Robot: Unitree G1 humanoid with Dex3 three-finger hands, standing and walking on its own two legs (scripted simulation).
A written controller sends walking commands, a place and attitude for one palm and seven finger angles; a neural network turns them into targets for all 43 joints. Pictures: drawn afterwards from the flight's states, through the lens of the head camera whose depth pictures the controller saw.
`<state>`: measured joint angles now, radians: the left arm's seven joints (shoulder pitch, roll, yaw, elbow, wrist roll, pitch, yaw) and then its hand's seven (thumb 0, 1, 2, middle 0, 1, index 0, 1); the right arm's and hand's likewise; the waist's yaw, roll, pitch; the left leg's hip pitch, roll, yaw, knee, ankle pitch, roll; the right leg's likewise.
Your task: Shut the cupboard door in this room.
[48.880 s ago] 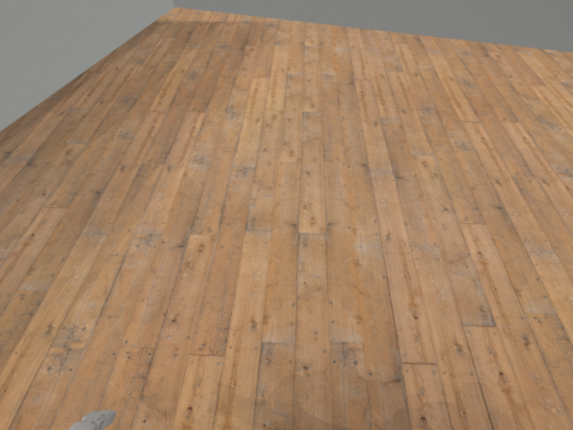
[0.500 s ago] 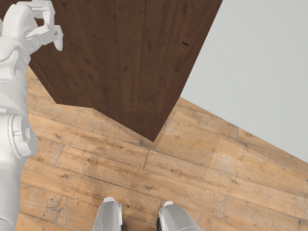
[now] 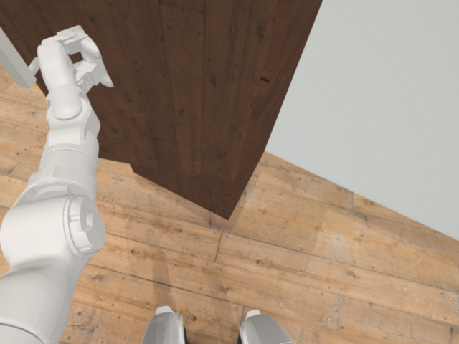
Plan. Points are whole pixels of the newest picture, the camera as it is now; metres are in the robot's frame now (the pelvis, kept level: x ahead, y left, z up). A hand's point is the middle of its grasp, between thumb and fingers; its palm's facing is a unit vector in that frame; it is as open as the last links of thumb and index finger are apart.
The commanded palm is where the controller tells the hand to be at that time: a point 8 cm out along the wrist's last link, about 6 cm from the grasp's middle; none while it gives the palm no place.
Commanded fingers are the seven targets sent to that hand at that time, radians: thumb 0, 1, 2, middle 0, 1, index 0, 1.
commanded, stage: pull the fist back off the door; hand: left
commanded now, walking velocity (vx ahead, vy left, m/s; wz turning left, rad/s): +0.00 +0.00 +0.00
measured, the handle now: (9, 39) +0.61 +0.28 +0.12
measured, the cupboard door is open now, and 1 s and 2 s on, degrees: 17 17 17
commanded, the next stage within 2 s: draw the hand back to the body in 0.54 s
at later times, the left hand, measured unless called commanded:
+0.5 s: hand (100, 113) +0.45 +0.14 +0.12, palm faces +0.24 -0.97 +0.02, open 3.1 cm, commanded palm +0.42 +0.18 +0.12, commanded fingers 0.00 0.90 0.90 -1.30 -1.50 -1.30 -1.50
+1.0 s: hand (58, 135) +0.40 +0.18 +0.14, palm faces +0.27 -0.96 +0.01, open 3.1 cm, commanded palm +0.35 +0.21 +0.16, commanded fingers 0.00 0.90 0.90 -1.30 -1.50 -1.30 -1.50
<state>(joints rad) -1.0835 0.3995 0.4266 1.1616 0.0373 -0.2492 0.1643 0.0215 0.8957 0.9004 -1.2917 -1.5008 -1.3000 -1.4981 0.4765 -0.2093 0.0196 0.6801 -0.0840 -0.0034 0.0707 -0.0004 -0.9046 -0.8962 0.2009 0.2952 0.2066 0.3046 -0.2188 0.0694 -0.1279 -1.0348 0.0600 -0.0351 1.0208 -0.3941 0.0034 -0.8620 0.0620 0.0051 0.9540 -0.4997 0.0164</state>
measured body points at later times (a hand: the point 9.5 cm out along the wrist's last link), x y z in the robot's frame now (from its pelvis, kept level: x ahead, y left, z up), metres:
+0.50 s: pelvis +0.01 -0.02 +0.02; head +0.06 -0.02 +0.47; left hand +0.43 +0.19 +0.12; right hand +0.10 -0.28 -0.09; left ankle +0.04 +0.11 -0.67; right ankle -0.03 -0.14 -0.67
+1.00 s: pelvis +0.01 -0.02 +0.04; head +0.04 -0.04 +0.49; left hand +0.38 +0.23 +0.15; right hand +0.06 -0.28 -0.09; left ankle +0.04 +0.11 -0.67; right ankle -0.03 -0.14 -0.67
